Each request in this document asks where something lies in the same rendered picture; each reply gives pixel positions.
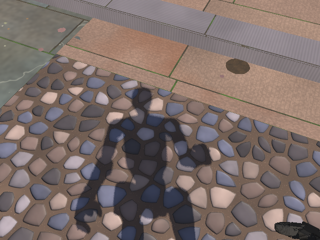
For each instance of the robot right hand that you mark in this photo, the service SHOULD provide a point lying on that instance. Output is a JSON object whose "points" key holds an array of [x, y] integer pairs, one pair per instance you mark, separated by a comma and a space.
{"points": [[301, 231]]}

